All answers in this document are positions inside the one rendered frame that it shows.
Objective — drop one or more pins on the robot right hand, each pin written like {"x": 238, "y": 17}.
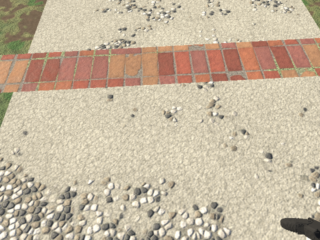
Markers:
{"x": 308, "y": 227}

